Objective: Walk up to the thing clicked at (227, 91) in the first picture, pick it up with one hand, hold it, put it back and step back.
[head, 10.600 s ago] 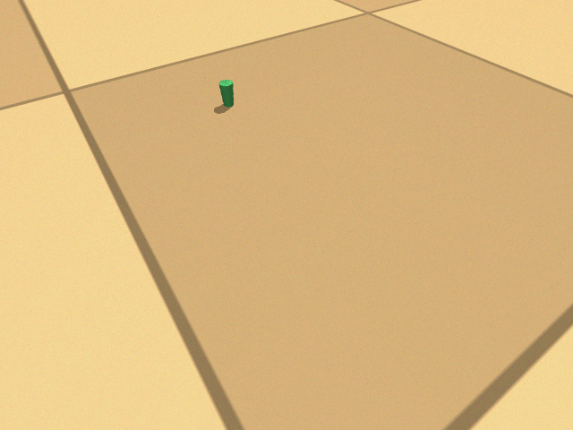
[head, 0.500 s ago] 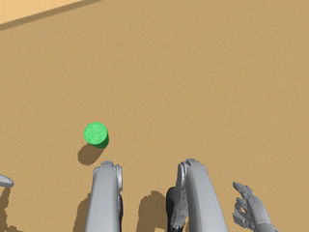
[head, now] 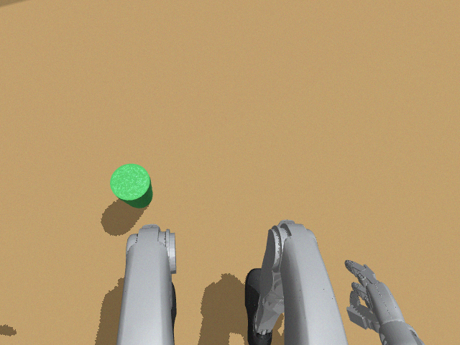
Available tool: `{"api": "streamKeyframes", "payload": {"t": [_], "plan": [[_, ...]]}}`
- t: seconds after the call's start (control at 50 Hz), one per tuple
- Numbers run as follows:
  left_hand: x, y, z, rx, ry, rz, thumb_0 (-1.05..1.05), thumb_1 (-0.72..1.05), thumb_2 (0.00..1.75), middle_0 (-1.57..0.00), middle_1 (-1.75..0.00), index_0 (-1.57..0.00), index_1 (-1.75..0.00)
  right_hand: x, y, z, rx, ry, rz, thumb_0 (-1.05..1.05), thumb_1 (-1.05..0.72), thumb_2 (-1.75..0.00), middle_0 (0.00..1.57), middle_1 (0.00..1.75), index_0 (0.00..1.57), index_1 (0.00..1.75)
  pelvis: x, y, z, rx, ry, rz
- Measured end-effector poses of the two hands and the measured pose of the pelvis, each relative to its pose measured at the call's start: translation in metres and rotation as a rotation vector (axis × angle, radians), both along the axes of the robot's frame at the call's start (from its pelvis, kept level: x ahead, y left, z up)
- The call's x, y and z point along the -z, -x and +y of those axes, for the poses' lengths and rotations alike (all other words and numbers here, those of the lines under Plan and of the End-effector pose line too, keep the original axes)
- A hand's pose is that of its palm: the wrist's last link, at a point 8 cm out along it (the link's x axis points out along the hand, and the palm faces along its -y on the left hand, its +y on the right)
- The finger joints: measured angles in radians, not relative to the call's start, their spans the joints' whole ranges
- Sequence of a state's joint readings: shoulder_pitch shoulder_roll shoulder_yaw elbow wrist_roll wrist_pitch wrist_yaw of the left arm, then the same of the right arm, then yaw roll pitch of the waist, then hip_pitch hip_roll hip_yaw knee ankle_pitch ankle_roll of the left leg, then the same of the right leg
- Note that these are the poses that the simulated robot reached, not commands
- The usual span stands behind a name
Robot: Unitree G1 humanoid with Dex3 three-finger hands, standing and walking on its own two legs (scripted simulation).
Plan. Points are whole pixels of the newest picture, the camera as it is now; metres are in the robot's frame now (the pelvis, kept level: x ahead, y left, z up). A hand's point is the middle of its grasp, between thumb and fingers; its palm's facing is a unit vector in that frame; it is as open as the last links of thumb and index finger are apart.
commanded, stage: go down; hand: left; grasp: from the side
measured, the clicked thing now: (135, 189) +0.44 +0.21 -0.35
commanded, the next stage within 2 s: approach in 1.10 s
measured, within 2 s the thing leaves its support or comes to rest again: neither
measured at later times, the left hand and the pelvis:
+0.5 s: hand out of the picture +0.36 +0.40 -0.04, palm faces +0.16 -0.98 -0.15, open 17.4 cm; pelvis -0.01 +0.00 -0.03, yaw -1 degrees
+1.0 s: hand out of the picture +0.37 +0.41 -0.05, palm faces +0.16 -0.98 -0.13, open 17.4 cm; pelvis -0.01 +0.00 -0.05, yaw -1 degrees
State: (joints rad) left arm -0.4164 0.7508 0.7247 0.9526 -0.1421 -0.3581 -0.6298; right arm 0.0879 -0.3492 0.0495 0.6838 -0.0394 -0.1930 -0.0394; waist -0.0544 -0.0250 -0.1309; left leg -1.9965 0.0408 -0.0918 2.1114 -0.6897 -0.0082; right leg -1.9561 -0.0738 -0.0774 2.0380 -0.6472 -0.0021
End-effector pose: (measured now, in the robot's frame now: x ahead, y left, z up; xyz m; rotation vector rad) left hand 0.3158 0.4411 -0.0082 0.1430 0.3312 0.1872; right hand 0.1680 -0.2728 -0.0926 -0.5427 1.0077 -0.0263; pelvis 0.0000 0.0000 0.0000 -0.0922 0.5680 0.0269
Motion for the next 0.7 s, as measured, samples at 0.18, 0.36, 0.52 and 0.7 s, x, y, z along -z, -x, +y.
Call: {"api": "streamKeyframes", "payload": {"t": [0.18,0.36,0.52,0.7], "plan": [[0.006,-0.005,0.005,0.003,0.005,-0.025,-0.01,-0.52,0.08,-0.05,-0.08,-0.05,-0.09,0.013,0.013,0.003,0.002,-0.003,0.014,0.01,-0.92,-0.91,0.21,0.3,0.2,0.3,0.014,0.006,0.002,0.002,0.005,-0.013],[0.014,-0.008,0.008,0.008,0.005,-0.039,-0.01,-0.52,0.09,-0.05,-0.08,-0.04,-0.09,0.024,0.033,0.001,0.014,0.001,0.072,0.01,-0.91,-0.91,0.21,0.3,0.2,0.3,0.024,0.008,0.002,0.004,0.008,-0.017],[0.019,-0.014,0.009,0.011,0.011,-0.053,-0.01,-0.54,0.09,-0.04,-0.07,-0.04,-0.08,0.03,0.042,-0.003,0.027,0.007,0.1,0.01,-0.92,-0.91,0.21,0.3,0.2,0.3,0.031,0.008,0.002,0.006,0.01,-0.015],[0.025,-0.017,0.011,0.011,0.018,-0.067,-0.01,-0.53,0.09,-0.04,-0.07,-0.04,-0.08,0.036,0.038,-0.005,0.018,0.018,0.107,0.01,-0.92,-0.91,0.21,0.3,0.2,0.3,0.037,0.006,0.003,0.006,0.011,-0.014]]}}
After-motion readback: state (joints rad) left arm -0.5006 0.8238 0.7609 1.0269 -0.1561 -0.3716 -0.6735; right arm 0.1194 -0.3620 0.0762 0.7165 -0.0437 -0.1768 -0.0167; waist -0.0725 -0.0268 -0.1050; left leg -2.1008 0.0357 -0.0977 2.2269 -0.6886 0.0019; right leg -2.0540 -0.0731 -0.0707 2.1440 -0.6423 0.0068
